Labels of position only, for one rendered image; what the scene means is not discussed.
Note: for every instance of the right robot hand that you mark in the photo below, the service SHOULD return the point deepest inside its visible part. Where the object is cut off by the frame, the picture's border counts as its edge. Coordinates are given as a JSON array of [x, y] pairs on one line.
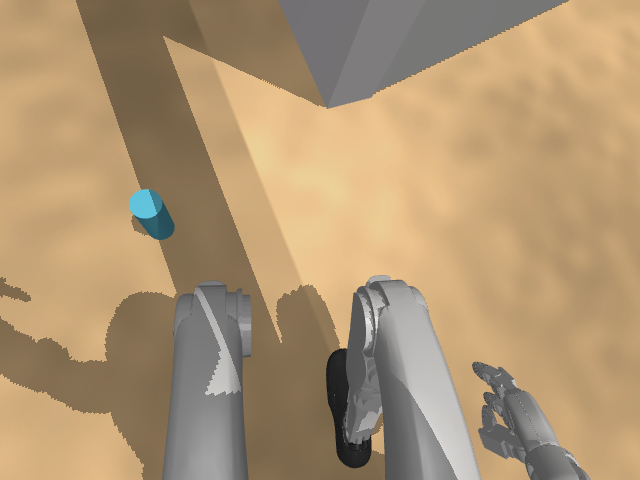
[[520, 412]]

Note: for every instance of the right robot foot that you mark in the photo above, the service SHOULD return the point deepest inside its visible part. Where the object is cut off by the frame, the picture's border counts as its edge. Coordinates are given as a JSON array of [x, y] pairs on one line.
[[351, 455]]

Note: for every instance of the right robot arm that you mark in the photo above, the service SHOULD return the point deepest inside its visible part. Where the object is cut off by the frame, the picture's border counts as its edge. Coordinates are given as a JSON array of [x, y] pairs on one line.
[[552, 462]]

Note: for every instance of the can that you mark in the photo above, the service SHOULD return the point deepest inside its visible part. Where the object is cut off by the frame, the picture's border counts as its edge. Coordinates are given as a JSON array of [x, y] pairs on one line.
[[149, 209]]

